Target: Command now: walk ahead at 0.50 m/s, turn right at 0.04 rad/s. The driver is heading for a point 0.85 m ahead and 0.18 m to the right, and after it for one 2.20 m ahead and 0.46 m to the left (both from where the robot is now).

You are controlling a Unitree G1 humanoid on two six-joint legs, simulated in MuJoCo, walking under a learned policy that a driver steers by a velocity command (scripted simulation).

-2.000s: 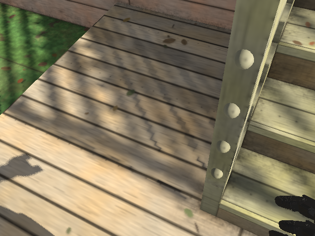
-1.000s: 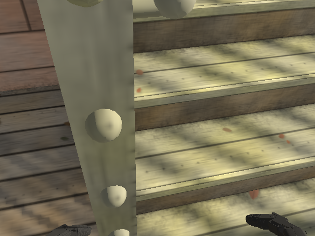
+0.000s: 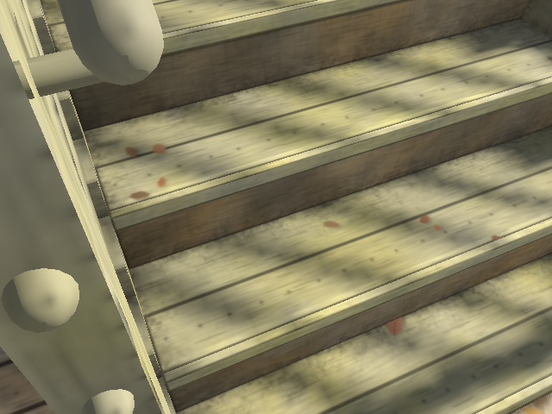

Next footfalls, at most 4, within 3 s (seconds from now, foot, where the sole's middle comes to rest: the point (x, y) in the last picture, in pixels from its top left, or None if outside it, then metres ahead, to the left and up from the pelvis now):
none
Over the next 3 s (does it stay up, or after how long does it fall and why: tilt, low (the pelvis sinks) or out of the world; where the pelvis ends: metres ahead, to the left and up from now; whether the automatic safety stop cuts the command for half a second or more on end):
stays up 0.00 0.00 0.00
